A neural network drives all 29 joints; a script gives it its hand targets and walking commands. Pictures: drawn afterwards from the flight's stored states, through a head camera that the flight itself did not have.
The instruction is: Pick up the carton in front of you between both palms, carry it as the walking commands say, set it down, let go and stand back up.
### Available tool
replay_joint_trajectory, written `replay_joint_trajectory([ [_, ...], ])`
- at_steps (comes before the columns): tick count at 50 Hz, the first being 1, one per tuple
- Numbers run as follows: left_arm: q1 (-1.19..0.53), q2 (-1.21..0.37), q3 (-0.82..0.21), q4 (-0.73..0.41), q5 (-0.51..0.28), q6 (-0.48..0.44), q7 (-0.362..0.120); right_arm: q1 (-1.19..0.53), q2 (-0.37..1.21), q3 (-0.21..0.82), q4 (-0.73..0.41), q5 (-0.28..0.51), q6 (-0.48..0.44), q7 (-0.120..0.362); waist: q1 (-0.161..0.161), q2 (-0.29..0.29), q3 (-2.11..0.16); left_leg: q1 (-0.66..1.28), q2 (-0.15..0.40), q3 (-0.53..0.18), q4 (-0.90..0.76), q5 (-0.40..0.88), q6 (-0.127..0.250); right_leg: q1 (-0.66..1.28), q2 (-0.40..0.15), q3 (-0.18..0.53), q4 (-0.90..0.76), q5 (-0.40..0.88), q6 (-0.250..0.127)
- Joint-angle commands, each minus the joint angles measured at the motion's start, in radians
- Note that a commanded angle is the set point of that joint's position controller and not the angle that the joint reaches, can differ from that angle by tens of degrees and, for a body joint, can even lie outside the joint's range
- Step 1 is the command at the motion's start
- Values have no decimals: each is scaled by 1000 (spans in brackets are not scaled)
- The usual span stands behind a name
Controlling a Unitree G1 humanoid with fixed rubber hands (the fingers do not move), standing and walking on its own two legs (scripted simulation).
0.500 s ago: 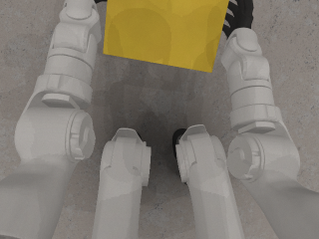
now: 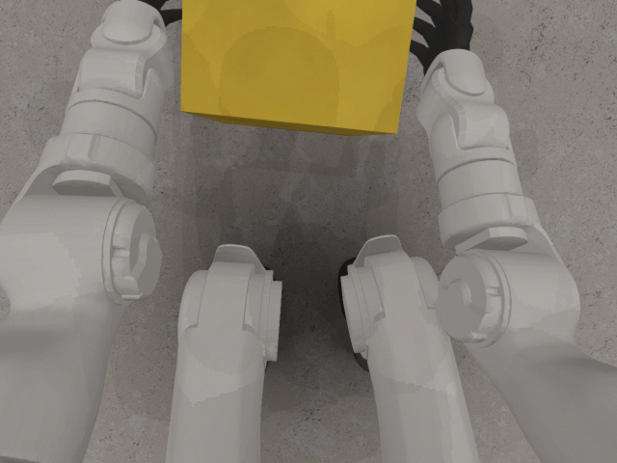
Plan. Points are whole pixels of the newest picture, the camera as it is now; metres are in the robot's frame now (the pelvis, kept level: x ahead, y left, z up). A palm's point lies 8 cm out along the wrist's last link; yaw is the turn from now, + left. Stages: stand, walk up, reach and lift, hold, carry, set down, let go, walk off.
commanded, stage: set down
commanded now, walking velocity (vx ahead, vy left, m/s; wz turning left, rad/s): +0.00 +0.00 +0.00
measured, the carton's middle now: (296, 43) +0.55 +0.01 -0.24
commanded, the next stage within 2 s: let go in 1.98 s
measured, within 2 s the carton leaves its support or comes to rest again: rests again in 0.02 s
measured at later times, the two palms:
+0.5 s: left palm (147, 6) +0.56 +0.16 -0.17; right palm (445, 44) +0.53 -0.14 -0.16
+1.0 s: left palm (125, 28) +0.55 +0.19 -0.19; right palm (478, 65) +0.51 -0.19 -0.18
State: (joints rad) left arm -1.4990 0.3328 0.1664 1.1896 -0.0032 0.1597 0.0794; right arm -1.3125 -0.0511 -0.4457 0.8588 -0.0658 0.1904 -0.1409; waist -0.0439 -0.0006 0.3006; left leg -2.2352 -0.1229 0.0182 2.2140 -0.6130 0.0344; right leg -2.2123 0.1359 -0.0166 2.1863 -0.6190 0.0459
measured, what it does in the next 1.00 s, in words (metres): stands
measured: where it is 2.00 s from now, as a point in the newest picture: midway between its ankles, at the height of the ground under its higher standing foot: (309, 338)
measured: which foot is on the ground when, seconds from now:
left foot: down 0.00-1.00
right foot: down 0.00-1.00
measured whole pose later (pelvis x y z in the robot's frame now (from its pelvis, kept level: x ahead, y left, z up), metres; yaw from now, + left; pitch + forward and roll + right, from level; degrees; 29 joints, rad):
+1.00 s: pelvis -0.01 +0.00 -0.02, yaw -1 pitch +31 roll -3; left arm -1.52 0.53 -0.03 1.19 -0.26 0.09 0.03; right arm -1.40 -0.27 -0.21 1.04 0.20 0.10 -0.13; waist -0.06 -0.04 0.47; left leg -2.22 -0.04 0.04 2.28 -0.60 0.07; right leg -2.20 0.06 -0.07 2.24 -0.59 0.00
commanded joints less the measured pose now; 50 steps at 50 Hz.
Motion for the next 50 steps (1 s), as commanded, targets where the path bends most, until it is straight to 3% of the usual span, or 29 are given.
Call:
replay_joint_trajectory([
  [1, -437, -840, -135, -45, -28, -2, -270, -509, 733, 303, 73, -7, 26, 250, -24, 24, -832, 351, -7, -55, -184, 208, 7, 360, -2, -4, -145, 231, -41],
  [2, -432, -816, -141, -32, -27, 0, -271, -475, 722, 282, 76, -27, 25, 249, -51, 10, -806, 313, -6, -63, -185, 182, 5, 383, -5, -4, -144, 230, -42],
  [3, -427, -817, -147, -53, -22, -4, -271, -507, 720, 285, 47, -2, 21, 256, -11, 46, -828, 375, -6, -63, -197, 233, 6, 351, 0, -5, -136, 252, -43],
  [4, -393, -837, -136, -18, -12, 2, -271, -491, 706, 271, 78, -21, 22, 261, -35, 57, -802, 387, -5, -71, -188, 235, 6, 316, 3, -12, -132, 227, -41],
  [5, -403, -811, -145, -34, -4, 2, -271, -490, 714, 257, 76, -17, 26, 268, -12, 63, -805, 397, -4, -79, -191, 252, 6, 310, -1, -5, -122, 245, -42],
  [6, -396, -833, -133, -21, -8, 0, -270, -460, 710, 254, 87, -27, 23, 272, -31, 56, -782, 379, -6, -73, -188, 249, 2, 319, 0, -4, -131, 249, -44],
  [15, -313, -833, -130, 12, 4, -3, -264, -359, 713, 234, 126, -43, 20, 303, -37, 48, -724, 432, -1, -103, -171, 373, 3, 240, -4, -2, -102, 306, -35],
  [16, -285, -822, -117, 5, 5, 1, -265, -368, 686, 234, 123, -42, 24, 301, -18, 41, -717, 428, -6, -100, -167, 373, 4, 220, -5, -10, -103, 292, -33],
  [17, -294, -821, -121, 9, 5, 5, -263, -358, 679, 220, 121, -51, 23, 302, -45, 33, -705, 396, 2, -114, -167, 357, 8, 240, -8, -8, -97, 292, -32],
  [18, -295, -769, -99, 19, 29, 9, -258, -361, 676, 218, 128, -48, 30, 303, -7, 38, -684, 419, 3, -104, -167, 339, 5, 215, -7, -2, -101, 270, -35],
  [19, -289, -787, -107, 32, 26, 14, -257, -352, 661, 196, 140, -57, 31, 304, -29, 62, -676, 413, 4, -113, -167, 327, 3, 216, -6, -5, -92, 258, -37],
  [21, -311, -740, -88, 17, 44, 14, -259, -367, 642, 197, 148, -60, 33, 299, -8, 46, -651, 372, 5, -95, -162, 264, 6, 239, -3, 8, -100, 241, -39],
  [26, -308, -686, -64, 25, 57, 33, -261, -343, 588, 122, 177, -100, 45, 288, -41, 50, -632, 392, 9, -109, -169, 219, 7, 247, -6, -2, -96, 194, -38],
  [28, -311, -661, -53, 14, 57, 29, -259, -356, 567, 103, 164, -97, 38, 282, -24, 64, -668, 402, 11, -106, -166, 227, 2, 263, -9, -3, -78, 209, -36],
  [31, -251, -436, -6, 27, 77, 10, -219, -282, 358, 59, 162, -108, 11, 234, -27, 54, -663, 412, 24, -94, -149, 259, -7, 302, -20, -4, -76, 243, -21],
  [32, -245, -307, -3, 5, 78, -6, -190, -250, 238, 19, 172, -122, -4, 201, -50, 60, -689, 411, 30, -95, -148, 249, -13, 344, -25, -3, -72, 260, -22],
  [33, -206, -109, 27, 9, 87, -27, -150, -197, 64, -12, 183, -128, -24, 155, -21, 42, -704, 419, 36, -85, -154, 260, -18, 357, -35, -7, -77, 276, -6],
  [34, -144, 110, 54, -3, 82, -51, -96, -125, -177, -56, 166, -133, -60, 96, -45, 58, -743, 467, 46, -86, -162, 281, -31, 353, -45, -21, -83, 293, 2],
  [35, -186, 210, 41, -39, 51, -71, -61, -157, -250, -4, 111, -71, -83, 52, -7, 48, -819, 495, 56, -85, -146, 326, -41, 382, -52, -11, -92, 330, 4],
  [36, -232, 240, 0, -40, -8, -86, -42, -198, -277, 24, 119, -24, -105, 27, -32, 41, -875, 477, 62, -91, -143, 345, -41, 413, -60, -22, -78, 371, 3],
  [37, -252, 273, -17, -22, -40, -93, -29, -249, -294, 55, 93, 33, -118, 12, -12, 45, -895, 507, 68, -100, -135, 362, -38, 438, -68, -15, -75, 387, 2],
  [39, -279, 251, -65, -48, -114, -109, -25, -306, -299, 101, 71, 117, -138, 7, -9, 61, -945, 513, 79, -109, -120, 414, -35, 471, -79, 3, -67, 433, -2],
  [41, -316, 236, -129, -76, -177, -118, -36, -307, -280, 155, 68, 171, -144, 16, -59, 68, -993, 527, 92, -120, -108, 436, -29, 472, -87, -4, -54, 461, -12],
  [42, -322, 227, -147, -102, -209, -123, -44, -334, -285, 197, 48, 205, -144, 21, -33, 67, -1029, 589, 96, -120, -94, 449, -21, 472, -99, 8, -54, 454, -13],
  [45, -381, 252, -193, -108, -259, -110, -55, -360, -282, 267, 79, 273, -129, 24, -45, 60, -1046, 580, 111, -107, -117, 362, -19, 503, -102, -2, -76, 395, -25],
  [47, -417, 291, -222, -154, -281, -94, -49, -402, -323, 251, 39, 288, -110, 4, -63, 103, -1142, 660, 116, -105, -130, 335, -20, 521, -101, -11, -90, 378, -29],
  [48, -439, 310, -210, -211, -295, -86, -45, -404, -338, 272, 28, 319, -99, -5, -33, 103, -1190, 664, 114, -81, -124, 319, -18, 578, -102, 8, -112, 375, -31],
  [49, -415, 331, -214, -177, -299, -68, -43, -430, -377, 251, -5, 313, -89, -17, -71, 100, -1256, 715, 118, -80, -144, 291, -24, 622, -98, -14, -126, 351, -33],
  [50, -370, 328, -198, -174, -293, -53, -41, -393, -365, 268, 1, 314, -72, -31, -28, 95, -1296, 728, 108, -65, -167, 285, -22, 671, -97, -12, -139, 356, -37],
])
